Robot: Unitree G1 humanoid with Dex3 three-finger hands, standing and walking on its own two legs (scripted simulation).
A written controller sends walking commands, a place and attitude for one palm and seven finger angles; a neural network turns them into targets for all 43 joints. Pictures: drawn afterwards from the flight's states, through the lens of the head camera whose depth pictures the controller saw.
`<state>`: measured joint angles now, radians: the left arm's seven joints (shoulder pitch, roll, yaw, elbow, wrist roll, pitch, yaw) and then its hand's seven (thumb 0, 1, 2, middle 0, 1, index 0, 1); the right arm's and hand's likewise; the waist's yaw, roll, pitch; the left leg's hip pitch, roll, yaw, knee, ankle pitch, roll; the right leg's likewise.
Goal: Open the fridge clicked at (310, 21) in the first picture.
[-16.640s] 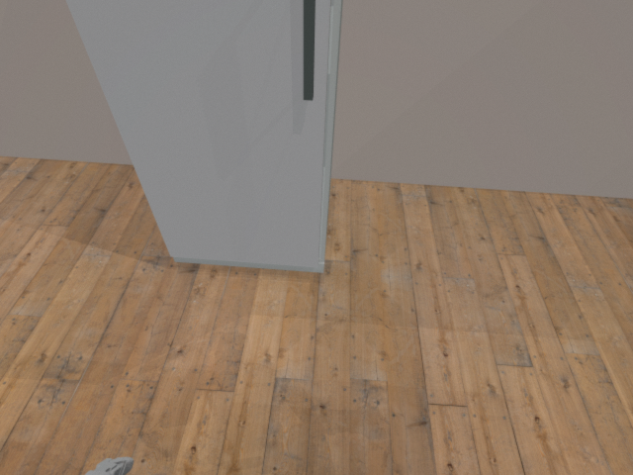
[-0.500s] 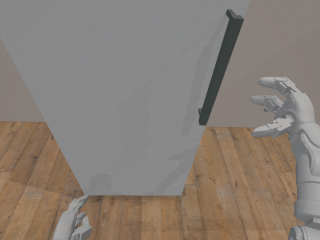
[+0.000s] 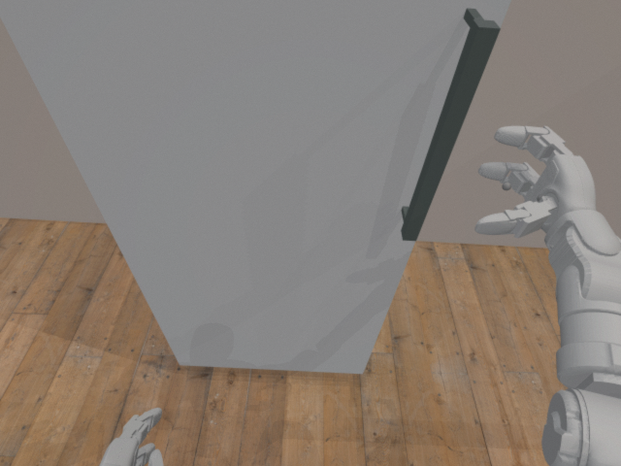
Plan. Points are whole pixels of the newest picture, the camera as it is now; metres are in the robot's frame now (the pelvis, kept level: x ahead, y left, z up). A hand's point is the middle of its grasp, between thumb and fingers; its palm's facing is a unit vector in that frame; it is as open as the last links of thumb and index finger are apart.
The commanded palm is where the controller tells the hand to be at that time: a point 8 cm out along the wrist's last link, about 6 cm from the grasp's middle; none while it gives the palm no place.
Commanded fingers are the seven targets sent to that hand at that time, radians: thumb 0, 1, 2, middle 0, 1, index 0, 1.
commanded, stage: move the hooked fingers beside the handle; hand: right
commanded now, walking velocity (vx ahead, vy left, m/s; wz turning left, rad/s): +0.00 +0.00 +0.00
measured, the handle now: (434, 145) +0.49 -0.11 +0.19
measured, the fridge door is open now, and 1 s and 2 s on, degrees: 0 0 0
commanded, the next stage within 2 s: feel for the door with the fingertips in 0.82 s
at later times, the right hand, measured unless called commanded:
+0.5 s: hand (511, 190) +0.41 -0.19 +0.19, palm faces -0.03 +1.00 +0.00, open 13.9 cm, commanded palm +0.40 -0.24 +0.19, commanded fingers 0.00 0.50 -0.30 0.30 1.20 0.30 1.20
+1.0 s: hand (506, 185) +0.41 -0.18 +0.19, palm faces -0.02 +1.00 -0.02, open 13.9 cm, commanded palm +0.39 -0.23 +0.19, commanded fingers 0.00 0.50 -0.30 0.30 1.20 0.30 1.20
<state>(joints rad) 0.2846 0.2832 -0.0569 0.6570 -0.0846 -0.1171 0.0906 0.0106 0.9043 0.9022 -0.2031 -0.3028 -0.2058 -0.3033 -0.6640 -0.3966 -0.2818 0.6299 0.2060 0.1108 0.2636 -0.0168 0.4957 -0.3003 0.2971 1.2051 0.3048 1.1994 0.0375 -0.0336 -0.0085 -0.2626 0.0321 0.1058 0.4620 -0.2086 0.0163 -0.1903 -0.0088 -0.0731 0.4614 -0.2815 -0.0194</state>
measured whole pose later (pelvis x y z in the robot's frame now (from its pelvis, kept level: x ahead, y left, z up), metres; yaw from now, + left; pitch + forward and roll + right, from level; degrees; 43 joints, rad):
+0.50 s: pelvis +0.00 +0.00 +0.00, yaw +0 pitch +1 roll +0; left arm 0.30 0.28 -0.05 0.66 -0.09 -0.10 0.08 0.01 0.90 0.90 -0.20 -0.30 -0.21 -0.30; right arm -0.63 -0.38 -0.28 0.61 0.21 0.09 0.27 -0.02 0.50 -0.30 0.30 1.21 0.30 1.20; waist 0.03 -0.03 -0.02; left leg -0.26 0.03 0.10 0.45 -0.20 0.01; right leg -0.19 -0.01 -0.08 0.46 -0.28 -0.03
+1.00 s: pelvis +0.00 +0.00 +0.00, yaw +0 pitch +0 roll +0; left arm 0.30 0.27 -0.05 0.64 -0.08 -0.10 0.08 0.01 0.90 0.90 -0.20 -0.30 -0.21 -0.30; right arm -0.64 -0.37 -0.27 0.60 0.20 0.07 0.24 -0.02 0.50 -0.30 0.30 1.20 0.30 1.20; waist 0.03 -0.03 -0.01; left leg -0.26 0.03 0.10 0.45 -0.20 0.01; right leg -0.18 -0.01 -0.08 0.45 -0.28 -0.02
